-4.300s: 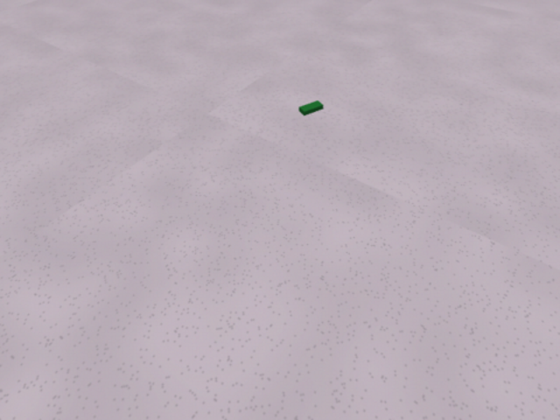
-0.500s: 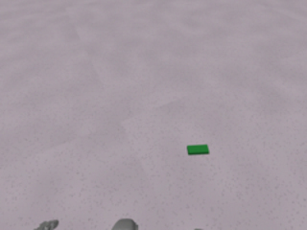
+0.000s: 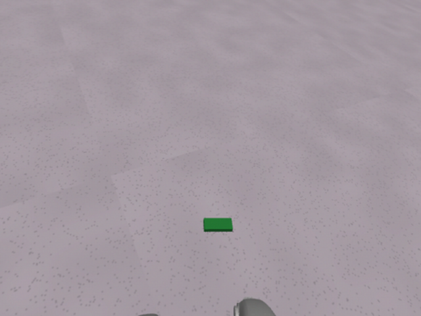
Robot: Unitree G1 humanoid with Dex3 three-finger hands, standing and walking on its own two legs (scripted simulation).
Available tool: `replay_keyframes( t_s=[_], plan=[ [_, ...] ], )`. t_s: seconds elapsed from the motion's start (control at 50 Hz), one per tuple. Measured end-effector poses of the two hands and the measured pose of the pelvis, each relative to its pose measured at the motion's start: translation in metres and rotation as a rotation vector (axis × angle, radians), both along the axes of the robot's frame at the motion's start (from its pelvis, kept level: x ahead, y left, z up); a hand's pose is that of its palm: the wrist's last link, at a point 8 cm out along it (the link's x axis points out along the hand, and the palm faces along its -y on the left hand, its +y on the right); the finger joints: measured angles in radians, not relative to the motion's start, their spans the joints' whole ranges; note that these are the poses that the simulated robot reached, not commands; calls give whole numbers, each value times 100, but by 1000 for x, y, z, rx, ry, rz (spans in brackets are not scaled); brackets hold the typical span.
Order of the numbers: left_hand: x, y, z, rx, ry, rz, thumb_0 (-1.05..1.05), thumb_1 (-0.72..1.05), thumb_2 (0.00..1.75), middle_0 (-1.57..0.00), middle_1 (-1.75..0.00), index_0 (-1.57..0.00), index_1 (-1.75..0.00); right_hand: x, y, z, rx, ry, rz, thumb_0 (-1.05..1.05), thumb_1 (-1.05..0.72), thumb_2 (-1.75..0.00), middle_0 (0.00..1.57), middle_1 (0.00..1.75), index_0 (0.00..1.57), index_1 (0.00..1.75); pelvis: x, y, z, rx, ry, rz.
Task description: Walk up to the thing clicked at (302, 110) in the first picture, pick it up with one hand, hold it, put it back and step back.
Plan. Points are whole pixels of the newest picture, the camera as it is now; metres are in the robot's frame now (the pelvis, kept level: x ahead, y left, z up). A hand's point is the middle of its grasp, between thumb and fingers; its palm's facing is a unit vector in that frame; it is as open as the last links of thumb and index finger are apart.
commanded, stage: walk up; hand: left
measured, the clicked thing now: (217, 224) +0.67 -0.11 -0.74
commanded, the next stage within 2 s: none
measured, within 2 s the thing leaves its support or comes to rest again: neither
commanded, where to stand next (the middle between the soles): +0.30 -0.32 m, yaw +6 degrees
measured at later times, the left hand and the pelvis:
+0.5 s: hand out of the picture +0.08 +0.09 -0.15, palm faces +0.05 -0.94 -0.34, open 7.4 cm; pelvis +0.09 -0.19 +0.00, yaw +2 degrees
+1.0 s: hand (235, 282) +0.23 -0.06 -0.16, palm faces -0.01 -0.91 -0.41, open 7.4 cm; pelvis +0.16 -0.36 -0.03, yaw +2 degrees
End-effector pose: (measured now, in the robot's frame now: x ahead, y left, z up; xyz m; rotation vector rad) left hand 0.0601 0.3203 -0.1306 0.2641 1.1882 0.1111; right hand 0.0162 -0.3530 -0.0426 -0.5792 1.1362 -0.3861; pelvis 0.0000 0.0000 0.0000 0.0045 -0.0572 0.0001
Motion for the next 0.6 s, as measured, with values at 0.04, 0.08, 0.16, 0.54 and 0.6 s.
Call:
replay_keyframes(
  t_s=[0.04, 0.08, 0.16, 0.54, 0.6],
  plan=[
    [6, -9, 3, 17, 5, 3, 0, 90, 90, -20, -30, -21, -30, 2, -21, 1, -6, 9, 0, 1, -90, -90, 21, 30, 21, 31, 5, -17, -1, -1, 4, -5],
    [13, -21, 6, 39, 11, 5, 0, 90, 90, -20, -30, -20, -30, 6, -45, -2, -8, 16, 2, 1, -90, -90, 21, 30, 21, 31, 10, -37, -3, 2, 10, -9],
    [26, -52, 13, 97, 2, 16, 0, 90, 90, -20, -30, -20, -30, 23, -102, -20, -6, 26, -1, 1, -90, -90, 22, 30, 21, 31, 23, -83, -15, 14, 23, -14],
    [28, -192, 4, 64, 94, 128, 0, 90, 90, -20, -30, -21, -30, 177, -151, -45, 145, 1, 171, 0, -90, -90, 21, 30, 20, 31, 104, -192, -9, -6, 35, 45],
    [57, -212, -6, 38, 83, 96, 0, 90, 90, -20, -30, -20, -30, 178, -169, -44, 110, -10, 138, 0, -90, -90, 21, 30, 21, 31, 113, -202, -12, 17, 23, 44]
  ],
)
